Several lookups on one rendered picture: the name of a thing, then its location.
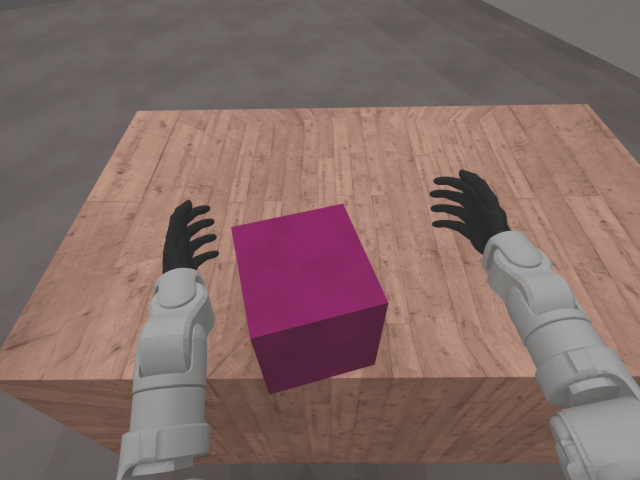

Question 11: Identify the pedestal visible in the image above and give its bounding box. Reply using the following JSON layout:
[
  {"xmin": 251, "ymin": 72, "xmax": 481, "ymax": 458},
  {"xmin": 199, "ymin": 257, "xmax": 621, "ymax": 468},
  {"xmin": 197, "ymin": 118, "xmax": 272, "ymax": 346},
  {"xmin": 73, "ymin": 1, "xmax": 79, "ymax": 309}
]
[{"xmin": 0, "ymin": 104, "xmax": 640, "ymax": 464}]

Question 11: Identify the right robot forearm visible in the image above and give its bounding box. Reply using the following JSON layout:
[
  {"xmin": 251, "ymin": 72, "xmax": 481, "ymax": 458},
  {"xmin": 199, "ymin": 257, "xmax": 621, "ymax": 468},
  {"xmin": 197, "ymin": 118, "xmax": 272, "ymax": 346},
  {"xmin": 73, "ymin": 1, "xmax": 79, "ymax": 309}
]
[{"xmin": 482, "ymin": 231, "xmax": 640, "ymax": 407}]

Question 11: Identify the carton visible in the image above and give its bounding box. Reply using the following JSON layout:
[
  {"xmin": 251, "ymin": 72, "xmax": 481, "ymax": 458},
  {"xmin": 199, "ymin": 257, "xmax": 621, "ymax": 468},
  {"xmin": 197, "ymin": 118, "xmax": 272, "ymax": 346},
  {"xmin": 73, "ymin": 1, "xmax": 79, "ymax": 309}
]
[{"xmin": 231, "ymin": 204, "xmax": 388, "ymax": 395}]

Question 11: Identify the right robot hand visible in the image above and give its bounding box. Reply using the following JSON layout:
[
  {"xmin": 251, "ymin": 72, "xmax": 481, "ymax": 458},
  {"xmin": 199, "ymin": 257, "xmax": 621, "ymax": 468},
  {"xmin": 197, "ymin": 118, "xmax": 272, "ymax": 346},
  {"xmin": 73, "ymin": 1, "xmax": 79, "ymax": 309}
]
[{"xmin": 430, "ymin": 169, "xmax": 511, "ymax": 255}]

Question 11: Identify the left robot hand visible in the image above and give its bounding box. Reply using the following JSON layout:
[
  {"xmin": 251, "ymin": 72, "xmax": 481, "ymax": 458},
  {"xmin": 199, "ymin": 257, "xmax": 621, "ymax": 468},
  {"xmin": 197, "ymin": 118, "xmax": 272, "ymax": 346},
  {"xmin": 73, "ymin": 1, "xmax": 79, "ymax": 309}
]
[{"xmin": 163, "ymin": 200, "xmax": 219, "ymax": 274}]

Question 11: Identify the robot right upper arm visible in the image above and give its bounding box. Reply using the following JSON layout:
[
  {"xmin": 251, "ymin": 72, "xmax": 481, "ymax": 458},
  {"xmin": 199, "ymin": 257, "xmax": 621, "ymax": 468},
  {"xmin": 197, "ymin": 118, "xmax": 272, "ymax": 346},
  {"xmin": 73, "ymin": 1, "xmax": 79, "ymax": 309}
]
[{"xmin": 549, "ymin": 396, "xmax": 640, "ymax": 480}]

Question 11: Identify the left robot forearm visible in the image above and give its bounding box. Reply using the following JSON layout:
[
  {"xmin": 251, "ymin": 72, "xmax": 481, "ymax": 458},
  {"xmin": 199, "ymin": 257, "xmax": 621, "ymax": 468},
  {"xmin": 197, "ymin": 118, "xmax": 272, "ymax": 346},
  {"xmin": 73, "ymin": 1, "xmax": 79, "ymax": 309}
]
[{"xmin": 116, "ymin": 268, "xmax": 215, "ymax": 480}]

